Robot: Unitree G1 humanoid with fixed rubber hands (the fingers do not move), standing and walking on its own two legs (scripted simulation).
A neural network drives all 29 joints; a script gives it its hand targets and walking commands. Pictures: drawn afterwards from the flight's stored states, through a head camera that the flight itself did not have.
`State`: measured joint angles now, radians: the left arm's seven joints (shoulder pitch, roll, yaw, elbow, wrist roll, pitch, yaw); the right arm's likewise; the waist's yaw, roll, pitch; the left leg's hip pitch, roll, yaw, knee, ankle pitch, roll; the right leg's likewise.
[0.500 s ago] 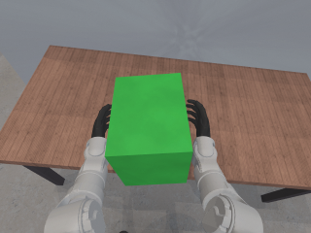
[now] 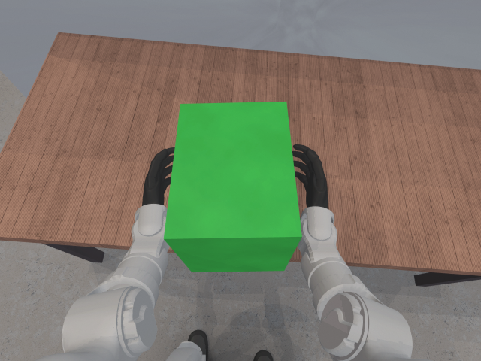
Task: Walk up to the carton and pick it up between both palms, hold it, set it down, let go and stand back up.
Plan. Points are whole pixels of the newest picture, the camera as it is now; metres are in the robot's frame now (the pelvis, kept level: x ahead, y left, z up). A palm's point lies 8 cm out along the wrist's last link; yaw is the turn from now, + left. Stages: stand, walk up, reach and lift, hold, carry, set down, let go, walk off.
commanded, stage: set down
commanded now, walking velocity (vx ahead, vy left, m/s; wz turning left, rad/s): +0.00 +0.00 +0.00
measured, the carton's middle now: (235, 192) +0.41 +0.03 -0.07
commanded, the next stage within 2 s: none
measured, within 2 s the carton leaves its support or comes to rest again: rests again in 0.80 s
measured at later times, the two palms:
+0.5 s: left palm (156, 197) +0.38 +0.17 -0.06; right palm (310, 203) +0.39 -0.10 -0.05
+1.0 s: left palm (152, 192) +0.39 +0.18 -0.06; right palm (308, 200) +0.39 -0.10 -0.05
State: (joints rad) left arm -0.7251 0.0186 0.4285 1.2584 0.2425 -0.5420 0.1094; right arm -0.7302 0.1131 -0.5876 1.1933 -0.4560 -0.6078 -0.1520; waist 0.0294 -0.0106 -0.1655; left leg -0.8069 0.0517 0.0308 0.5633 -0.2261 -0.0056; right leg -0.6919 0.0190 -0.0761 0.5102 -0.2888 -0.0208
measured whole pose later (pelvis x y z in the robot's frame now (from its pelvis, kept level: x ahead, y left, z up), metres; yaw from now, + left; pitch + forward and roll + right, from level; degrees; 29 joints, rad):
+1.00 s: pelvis -0.04 +0.02 -0.04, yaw -2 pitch +30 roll -4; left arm -0.95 0.10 0.39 1.49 0.14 -0.57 0.12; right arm -0.95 0.00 -0.52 1.41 -0.30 -0.54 -0.14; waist 0.04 0.02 -0.23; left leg -1.10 0.07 0.04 0.91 -0.33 0.03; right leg -0.99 0.02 -0.06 0.85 -0.39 0.00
